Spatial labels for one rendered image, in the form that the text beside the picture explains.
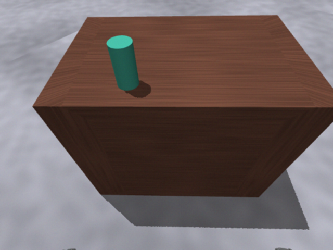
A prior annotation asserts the can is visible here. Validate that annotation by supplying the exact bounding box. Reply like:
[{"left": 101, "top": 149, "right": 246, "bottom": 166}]
[{"left": 107, "top": 35, "right": 139, "bottom": 91}]

